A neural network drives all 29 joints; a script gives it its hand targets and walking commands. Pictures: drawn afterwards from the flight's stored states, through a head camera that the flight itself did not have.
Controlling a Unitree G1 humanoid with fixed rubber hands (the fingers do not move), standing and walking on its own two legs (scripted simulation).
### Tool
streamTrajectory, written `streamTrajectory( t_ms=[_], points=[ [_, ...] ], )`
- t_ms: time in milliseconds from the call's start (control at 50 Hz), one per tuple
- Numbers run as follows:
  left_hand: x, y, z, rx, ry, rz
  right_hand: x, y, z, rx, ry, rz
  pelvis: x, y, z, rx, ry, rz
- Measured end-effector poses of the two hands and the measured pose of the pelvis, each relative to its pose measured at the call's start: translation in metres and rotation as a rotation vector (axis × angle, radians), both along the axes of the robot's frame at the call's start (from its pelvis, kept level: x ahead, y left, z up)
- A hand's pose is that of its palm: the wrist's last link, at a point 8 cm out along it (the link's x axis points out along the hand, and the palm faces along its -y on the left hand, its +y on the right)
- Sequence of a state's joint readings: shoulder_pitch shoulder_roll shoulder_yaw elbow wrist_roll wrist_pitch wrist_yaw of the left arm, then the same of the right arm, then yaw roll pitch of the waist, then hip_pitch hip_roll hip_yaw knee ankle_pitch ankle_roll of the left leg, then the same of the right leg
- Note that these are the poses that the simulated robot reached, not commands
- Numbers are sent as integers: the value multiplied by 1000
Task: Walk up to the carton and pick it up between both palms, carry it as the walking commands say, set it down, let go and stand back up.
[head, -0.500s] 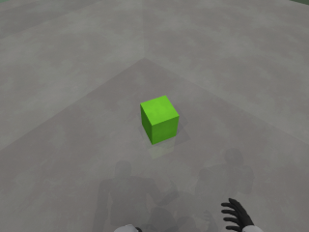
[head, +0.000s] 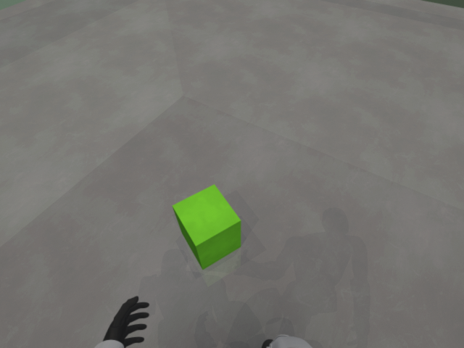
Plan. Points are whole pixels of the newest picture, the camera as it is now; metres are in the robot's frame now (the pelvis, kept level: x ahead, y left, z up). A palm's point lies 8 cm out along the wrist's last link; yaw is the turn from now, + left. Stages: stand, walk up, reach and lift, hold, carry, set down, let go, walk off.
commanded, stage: walk up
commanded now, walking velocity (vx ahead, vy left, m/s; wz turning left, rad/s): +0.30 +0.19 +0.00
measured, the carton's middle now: (208, 227) +0.67 +0.07 -0.63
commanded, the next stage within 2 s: none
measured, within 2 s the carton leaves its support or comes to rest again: neither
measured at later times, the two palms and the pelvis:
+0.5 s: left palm out of the picture +0.09 +0.31 -0.13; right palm (316, 287) +0.23 -0.17 -0.11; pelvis +0.14 +0.07 +0.02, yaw -1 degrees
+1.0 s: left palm (95, 301) +0.25 +0.27 -0.11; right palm (327, 304) +0.20 -0.19 -0.13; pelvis +0.20 +0.04 +0.03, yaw -1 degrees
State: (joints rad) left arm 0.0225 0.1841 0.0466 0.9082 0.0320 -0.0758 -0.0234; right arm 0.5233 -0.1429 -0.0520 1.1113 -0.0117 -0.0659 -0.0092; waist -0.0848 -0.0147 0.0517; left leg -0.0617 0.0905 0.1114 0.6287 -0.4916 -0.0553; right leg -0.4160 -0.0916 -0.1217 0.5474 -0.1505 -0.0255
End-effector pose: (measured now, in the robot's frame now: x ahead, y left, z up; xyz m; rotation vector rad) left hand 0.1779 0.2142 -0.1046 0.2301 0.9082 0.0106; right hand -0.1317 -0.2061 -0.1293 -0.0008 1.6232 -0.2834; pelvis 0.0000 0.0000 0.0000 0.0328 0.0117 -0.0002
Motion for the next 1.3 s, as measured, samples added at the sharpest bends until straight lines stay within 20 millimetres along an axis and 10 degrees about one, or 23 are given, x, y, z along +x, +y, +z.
streamTrajectory(
  t_ms=[140, 260, 440, 620, 740, 960, 1160, 1300],
  points=[
    [-76, 37, 15, 117, 268, 193, 152, -42, -5, -12, -179, 151, 43, -2, 22, 11, -7, -1],
    [-141, 53, 22, 129, 460, 299, 257, -36, 7, -10, -318, 246, 72, 8, 30, 16, -4, -4],
    [-130, 84, -10, 36, 547, 335, 365, 24, 20, -49, -497, 315, 124, 56, 16, -45, -7, -12],
    [9, 98, -20, -25, 400, 216, 317, 36, 39, -127, -342, 190, 166, 69, 30, -67, -12, -13],
    [61, 82, -17, -10, 347, 204, 298, 35, 24, -90, -224, 165, 181, 61, 27, -45, -22, -8],
    [78, 53, -3, 31, 323, 193, 330, 22, 1, -19, -227, 147, 203, 40, 24, -30, -29, -11],
    [54, 51, -9, 24, 385, 232, 333, 7, 6, -52, -199, 164, 208, 32, 25, -36, -33, 1],
    [85, 60, -3, 55, 302, 257, 284, -65, 28, -177, 16, 184, 221, -1, 22, -51, -1, 103]
  ],
)
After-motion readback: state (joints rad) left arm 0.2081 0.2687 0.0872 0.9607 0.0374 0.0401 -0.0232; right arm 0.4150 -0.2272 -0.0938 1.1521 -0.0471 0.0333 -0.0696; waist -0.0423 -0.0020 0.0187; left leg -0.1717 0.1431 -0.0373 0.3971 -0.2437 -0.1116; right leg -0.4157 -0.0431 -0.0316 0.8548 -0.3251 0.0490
